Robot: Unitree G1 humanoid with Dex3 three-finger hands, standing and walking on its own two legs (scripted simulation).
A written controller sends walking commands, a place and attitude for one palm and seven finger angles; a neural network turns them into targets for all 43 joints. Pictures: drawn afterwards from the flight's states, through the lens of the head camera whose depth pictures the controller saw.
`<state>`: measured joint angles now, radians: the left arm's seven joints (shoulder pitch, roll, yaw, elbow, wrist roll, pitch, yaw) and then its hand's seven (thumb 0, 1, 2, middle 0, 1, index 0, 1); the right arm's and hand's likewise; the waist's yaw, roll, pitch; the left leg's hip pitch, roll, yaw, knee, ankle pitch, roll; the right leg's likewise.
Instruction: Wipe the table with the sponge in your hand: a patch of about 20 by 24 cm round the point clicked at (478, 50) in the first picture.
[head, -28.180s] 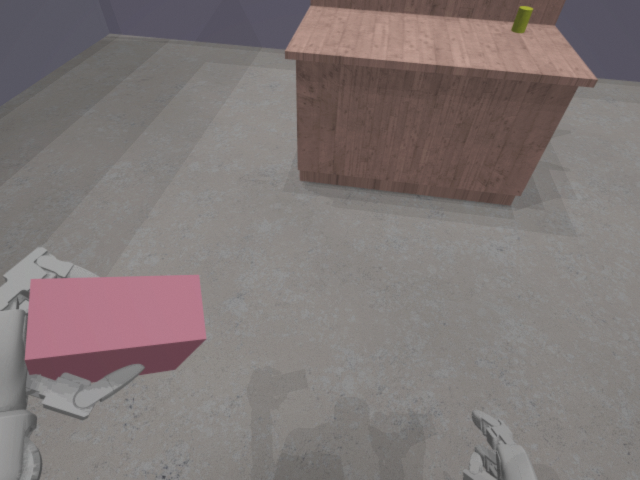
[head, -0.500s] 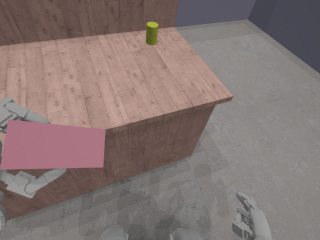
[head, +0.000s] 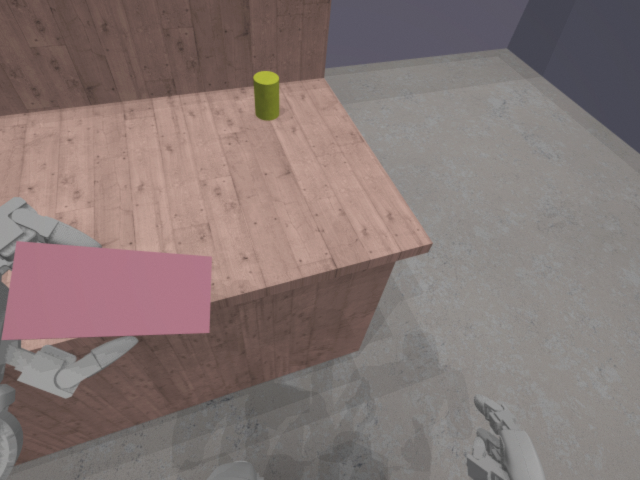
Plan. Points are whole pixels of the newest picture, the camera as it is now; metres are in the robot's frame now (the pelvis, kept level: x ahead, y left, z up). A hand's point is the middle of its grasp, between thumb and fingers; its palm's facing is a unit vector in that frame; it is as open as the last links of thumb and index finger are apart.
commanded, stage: shuffle to correct the standing spot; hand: left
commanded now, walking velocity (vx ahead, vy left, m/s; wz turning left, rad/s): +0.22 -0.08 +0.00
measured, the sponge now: (138, 299) +0.24 +0.20 +0.15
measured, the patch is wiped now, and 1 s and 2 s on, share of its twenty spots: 0.00 0.00 0.00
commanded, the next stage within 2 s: come to a stop and stand still in 0.98 s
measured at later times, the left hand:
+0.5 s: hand (238, 217) +0.31 +0.12 +0.19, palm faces +0.39 -0.82 -0.42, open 10.4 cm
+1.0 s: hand (248, 163) +0.38 +0.12 +0.20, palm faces +0.38 -0.80 -0.46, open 10.4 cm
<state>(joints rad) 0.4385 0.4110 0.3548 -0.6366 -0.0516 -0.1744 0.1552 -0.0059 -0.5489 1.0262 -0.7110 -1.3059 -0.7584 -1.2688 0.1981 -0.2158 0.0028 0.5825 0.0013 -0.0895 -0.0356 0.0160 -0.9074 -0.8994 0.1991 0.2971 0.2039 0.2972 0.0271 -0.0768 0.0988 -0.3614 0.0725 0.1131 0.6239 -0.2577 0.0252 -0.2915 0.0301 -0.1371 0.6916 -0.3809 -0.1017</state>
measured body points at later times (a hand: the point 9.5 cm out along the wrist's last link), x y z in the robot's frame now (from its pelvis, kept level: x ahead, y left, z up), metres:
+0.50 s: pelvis +0.09 -0.12 +0.02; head +0.13 -0.11 +0.47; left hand +0.28 +0.16 +0.22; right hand +0.26 -0.35 -0.08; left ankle +0.15 +0.01 -0.68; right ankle +0.10 -0.16 -0.72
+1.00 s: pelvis +0.18 -0.11 +0.02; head +0.20 -0.13 +0.47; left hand +0.35 +0.16 +0.22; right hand +0.34 -0.34 -0.09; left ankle +0.27 +0.02 -0.69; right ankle +0.11 -0.16 -0.72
